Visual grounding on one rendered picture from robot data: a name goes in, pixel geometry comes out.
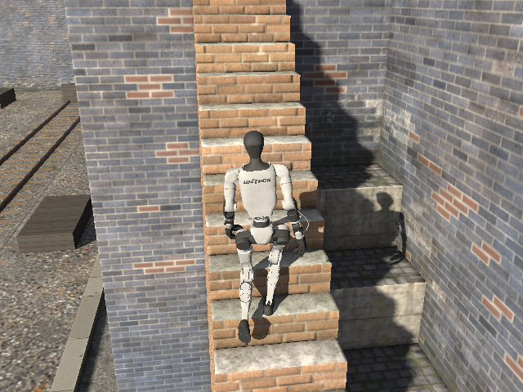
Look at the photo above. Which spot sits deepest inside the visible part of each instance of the robot left forearm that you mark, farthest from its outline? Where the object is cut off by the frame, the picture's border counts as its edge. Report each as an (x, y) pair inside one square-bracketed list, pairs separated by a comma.
[(228, 217)]

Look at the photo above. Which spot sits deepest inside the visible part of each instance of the robot head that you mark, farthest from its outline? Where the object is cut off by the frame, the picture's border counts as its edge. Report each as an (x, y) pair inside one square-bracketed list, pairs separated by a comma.
[(254, 142)]

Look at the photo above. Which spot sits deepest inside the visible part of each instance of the robot right hand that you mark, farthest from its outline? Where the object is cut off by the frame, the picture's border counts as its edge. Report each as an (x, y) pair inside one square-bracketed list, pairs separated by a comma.
[(301, 246)]

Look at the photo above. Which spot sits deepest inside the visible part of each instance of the robot left hand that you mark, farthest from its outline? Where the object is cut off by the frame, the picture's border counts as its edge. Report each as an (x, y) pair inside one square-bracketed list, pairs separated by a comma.
[(229, 231)]

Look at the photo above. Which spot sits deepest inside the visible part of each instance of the robot right upper arm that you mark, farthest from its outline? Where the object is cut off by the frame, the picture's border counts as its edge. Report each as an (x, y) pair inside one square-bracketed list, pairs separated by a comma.
[(286, 186)]

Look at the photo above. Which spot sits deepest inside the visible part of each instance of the robot left upper arm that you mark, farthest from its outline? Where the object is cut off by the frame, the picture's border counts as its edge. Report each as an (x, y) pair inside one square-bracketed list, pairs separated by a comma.
[(232, 175)]

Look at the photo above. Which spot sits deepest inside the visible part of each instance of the right robot shin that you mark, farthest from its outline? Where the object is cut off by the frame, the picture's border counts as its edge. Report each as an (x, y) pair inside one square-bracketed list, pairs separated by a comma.
[(272, 278)]

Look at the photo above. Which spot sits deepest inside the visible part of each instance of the robot right forearm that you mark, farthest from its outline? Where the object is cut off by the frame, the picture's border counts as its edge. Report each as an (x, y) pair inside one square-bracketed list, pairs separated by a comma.
[(295, 221)]

